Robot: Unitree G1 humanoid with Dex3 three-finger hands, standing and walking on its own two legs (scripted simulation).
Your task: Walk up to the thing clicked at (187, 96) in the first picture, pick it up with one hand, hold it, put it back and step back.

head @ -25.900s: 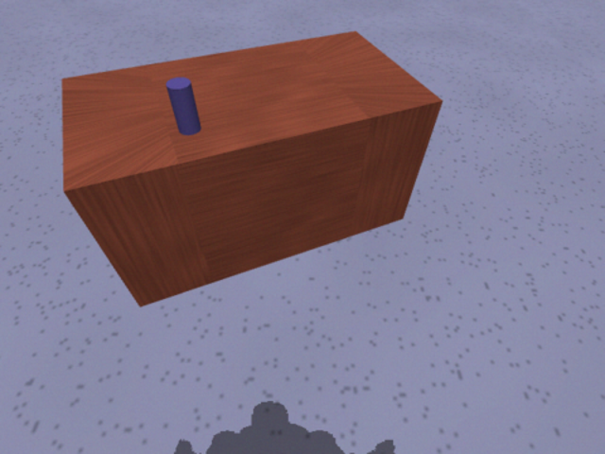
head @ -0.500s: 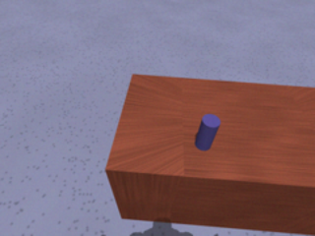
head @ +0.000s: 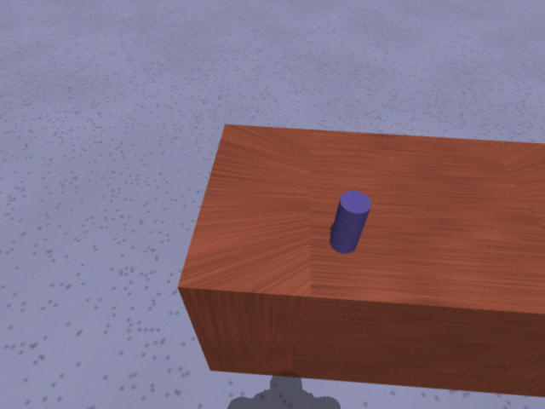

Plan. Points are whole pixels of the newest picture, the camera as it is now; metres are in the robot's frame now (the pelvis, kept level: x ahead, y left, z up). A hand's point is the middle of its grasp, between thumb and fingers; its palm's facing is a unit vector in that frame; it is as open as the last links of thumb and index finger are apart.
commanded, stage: home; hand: right
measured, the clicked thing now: (348, 223) +0.52 -0.16 -0.10
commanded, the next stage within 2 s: stand in 1.06 s
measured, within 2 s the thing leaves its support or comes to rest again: neither
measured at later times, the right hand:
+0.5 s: hand out of the picture +0.08 -0.25 -0.16, palm faces -0.05 +0.93 -0.36, open 17.3 cm
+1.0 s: hand out of the picture +0.09 -0.25 -0.15, palm faces -0.04 +0.93 -0.36, open 17.0 cm
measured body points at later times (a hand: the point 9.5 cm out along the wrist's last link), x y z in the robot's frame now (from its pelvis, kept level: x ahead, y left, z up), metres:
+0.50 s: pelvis +0.02 +0.01 +0.00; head +0.02 +0.01 +0.45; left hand +0.09 +0.30 -0.13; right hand +0.08 -0.30 -0.13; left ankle -0.02 +0.15 -0.74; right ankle +0.06 -0.11 -0.74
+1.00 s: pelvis +0.03 +0.01 +0.00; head +0.03 +0.01 +0.45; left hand +0.09 +0.31 -0.13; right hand +0.09 -0.30 -0.13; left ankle -0.02 +0.15 -0.74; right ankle +0.06 -0.11 -0.74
